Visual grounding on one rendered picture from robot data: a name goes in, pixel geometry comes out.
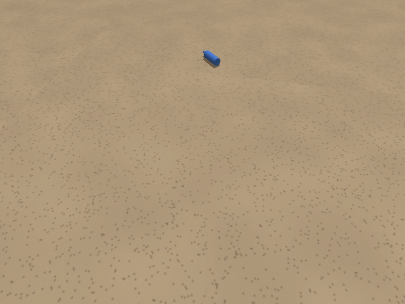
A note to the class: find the bottle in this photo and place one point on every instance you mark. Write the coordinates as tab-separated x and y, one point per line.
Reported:
211	57

